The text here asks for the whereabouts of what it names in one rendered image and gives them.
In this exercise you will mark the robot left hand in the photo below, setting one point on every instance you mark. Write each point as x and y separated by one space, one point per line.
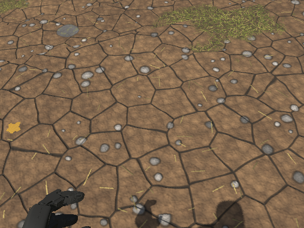
40 214

